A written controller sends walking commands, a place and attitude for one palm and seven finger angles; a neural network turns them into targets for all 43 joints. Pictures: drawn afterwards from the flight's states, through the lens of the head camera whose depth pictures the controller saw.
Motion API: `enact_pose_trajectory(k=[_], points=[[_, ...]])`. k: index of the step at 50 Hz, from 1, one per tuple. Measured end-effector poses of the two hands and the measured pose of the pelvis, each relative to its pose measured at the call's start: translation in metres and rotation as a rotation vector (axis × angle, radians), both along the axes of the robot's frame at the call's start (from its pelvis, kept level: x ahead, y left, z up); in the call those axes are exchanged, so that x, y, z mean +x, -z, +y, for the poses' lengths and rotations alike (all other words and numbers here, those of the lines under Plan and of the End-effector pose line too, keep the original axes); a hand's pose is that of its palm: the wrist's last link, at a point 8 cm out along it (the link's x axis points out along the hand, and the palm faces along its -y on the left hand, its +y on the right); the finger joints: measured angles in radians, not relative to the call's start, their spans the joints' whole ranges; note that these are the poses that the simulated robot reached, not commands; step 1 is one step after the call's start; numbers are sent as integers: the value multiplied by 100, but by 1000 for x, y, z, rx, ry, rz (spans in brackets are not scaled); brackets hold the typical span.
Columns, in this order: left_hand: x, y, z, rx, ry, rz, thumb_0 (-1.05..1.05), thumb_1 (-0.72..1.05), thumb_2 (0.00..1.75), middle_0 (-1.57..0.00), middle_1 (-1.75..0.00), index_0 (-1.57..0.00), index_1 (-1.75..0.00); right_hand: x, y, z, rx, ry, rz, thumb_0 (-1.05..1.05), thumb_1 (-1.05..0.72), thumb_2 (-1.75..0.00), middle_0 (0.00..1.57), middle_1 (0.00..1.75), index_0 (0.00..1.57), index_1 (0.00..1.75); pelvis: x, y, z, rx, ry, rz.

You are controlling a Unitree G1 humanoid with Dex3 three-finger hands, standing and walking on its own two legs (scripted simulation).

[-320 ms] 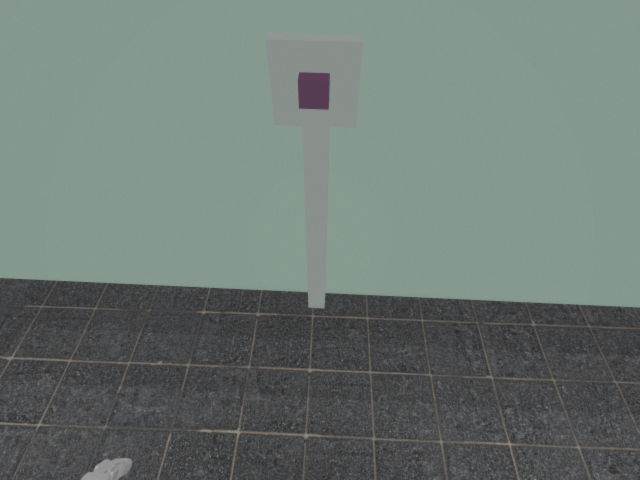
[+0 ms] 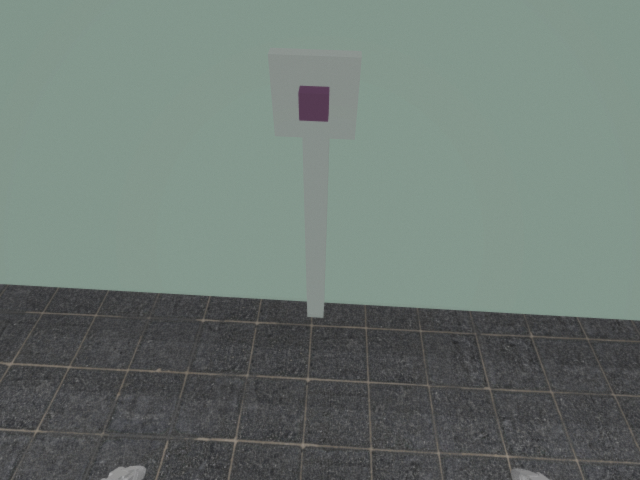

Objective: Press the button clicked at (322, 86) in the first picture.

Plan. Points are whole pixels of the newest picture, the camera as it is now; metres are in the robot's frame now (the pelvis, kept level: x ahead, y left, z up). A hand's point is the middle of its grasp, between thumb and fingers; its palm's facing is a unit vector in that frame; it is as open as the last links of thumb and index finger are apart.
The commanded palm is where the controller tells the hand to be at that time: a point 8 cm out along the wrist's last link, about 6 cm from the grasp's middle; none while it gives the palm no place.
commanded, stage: stand and wait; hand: left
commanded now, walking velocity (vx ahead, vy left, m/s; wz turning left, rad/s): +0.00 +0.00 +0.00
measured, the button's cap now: (314, 103) +0.76 +0.06 +0.10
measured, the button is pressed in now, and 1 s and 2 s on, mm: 0 0 0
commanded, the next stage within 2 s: look at it before walking up in 0.80 s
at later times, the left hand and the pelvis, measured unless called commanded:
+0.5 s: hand out of the picture +0.05 +0.23 -0.15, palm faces -0.02 -0.94 -0.34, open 7.4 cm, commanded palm none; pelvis -0.02 -0.01 +0.01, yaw +0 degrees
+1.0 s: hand out of the picture +0.04 +0.23 -0.15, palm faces -0.03 -0.95 -0.32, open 7.4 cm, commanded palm none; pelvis -0.03 -0.01 +0.01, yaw +0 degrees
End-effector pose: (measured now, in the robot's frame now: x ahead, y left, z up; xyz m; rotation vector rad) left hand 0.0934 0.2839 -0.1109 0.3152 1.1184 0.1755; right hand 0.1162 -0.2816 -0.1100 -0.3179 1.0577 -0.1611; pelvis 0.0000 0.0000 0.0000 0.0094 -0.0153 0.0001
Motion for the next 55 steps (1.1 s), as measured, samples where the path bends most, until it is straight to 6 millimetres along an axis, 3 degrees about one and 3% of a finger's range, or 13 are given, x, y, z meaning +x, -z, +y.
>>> enact_pose_trajectory(k=[14,25,40,55], points=[[-45,3,-1,11,-36,98,0,90,90,-20,-30,-21,-30,-52,7,-19,-14,43,122,0,-91,-90,20,30,20,30,-13,-4,-9,-3,0,-12],[-54,2,-7,4,-31,101,0,90,90,-20,-30,-20,-30,-78,10,-20,0,59,162,0,-91,-90,20,30,20,30,-24,-5,-12,-4,2,-16],[-54,4,-12,-11,-22,93,0,90,90,-20,-30,-20,-30,-88,11,-15,10,65,172,0,-91,-90,20,30,20,30,-29,-6,-12,-4,5,-10],[-56,4,-9,-7,-34,109,0,90,90,-20,-30,-20,-30,-80,9,-15,5,61,167,0,-91,-90,20,30,20,30,-25,-7,-11,-4,3,-7]])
